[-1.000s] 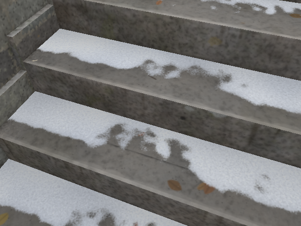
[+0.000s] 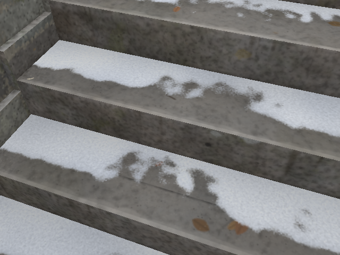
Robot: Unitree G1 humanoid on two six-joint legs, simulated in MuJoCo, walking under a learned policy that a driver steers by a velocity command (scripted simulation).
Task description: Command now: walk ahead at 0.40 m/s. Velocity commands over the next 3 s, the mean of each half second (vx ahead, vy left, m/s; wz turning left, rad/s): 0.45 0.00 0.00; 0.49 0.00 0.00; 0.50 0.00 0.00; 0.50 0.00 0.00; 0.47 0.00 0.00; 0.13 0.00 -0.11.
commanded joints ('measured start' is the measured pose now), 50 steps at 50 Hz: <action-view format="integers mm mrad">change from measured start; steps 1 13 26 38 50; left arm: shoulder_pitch -111 -360 2 393 -207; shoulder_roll -18 -8 -106 -19 -114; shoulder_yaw -9 -109 -49 -45 -39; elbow -100 -464 40 87 -199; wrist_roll -22 24 60 20 15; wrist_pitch -57 -28 19 32 -81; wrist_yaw -42 -12 -58 17 -102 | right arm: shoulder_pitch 335 85 -45 -572 18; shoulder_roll -135 -156 129 126 60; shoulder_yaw -37 19 85 152 56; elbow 94 204 -31 -287 180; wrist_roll -76 62 28 26 -18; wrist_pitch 10 -46 -5 -4 25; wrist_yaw -7 -22 54 35 28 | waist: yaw -97 124 -90 134 -32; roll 96 99 -14 -83 24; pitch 30 1 167 144 20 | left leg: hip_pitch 475 -357 -921 -1274 -46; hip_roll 474 207 14 202 394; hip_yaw -619 40 -233 127 -577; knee -239 -538 1590 1254 -239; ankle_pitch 668 1333 272 323 -224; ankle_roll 318 131 106 -74 142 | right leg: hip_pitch -761 -94 -150 214 -696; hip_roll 103 32 -163 -238 88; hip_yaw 89 -293 104 114 176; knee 1151 662 -533 -842 1353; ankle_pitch -143 166 25 200 235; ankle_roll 16 -7 -27 -100 -96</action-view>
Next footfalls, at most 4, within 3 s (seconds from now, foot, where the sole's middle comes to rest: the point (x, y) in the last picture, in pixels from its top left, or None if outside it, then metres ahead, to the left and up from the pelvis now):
0.32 right None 0.27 -0.18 -0.60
0.88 left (170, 188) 0.62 0.03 -0.43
1.38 right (240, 105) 0.83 -0.20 -0.26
1.96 left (186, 4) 1.19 -0.03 -0.09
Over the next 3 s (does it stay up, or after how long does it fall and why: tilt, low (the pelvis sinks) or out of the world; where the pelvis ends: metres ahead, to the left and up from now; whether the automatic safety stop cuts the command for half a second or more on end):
stays up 1.41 -0.19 0.86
